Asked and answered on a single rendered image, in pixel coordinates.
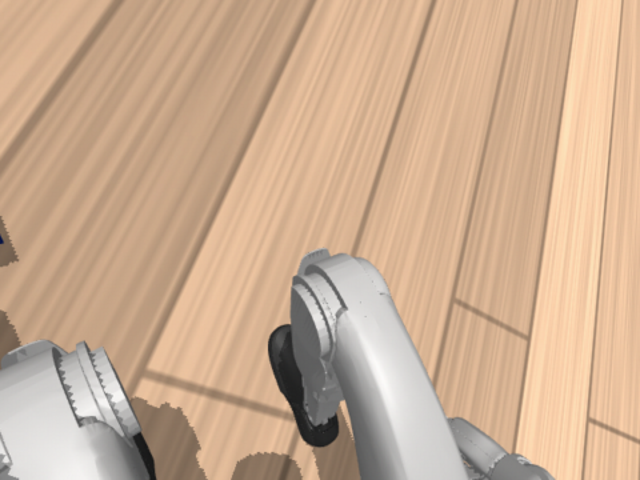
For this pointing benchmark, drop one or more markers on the left robot foot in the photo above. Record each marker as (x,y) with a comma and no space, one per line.
(145,454)

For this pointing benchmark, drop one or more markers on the right robot arm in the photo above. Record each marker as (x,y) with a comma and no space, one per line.
(517,467)

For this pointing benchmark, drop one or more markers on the right robot foot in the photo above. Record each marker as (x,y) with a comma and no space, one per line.
(289,380)

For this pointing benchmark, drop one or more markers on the right robot hand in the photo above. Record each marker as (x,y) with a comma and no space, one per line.
(479,450)

